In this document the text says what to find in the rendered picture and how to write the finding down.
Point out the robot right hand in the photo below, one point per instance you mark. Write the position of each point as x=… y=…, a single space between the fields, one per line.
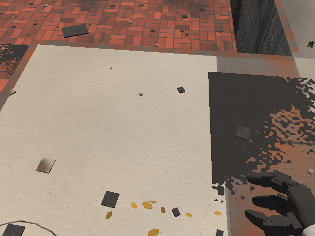
x=297 y=209

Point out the robot right forearm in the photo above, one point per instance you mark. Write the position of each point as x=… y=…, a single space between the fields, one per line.
x=309 y=231

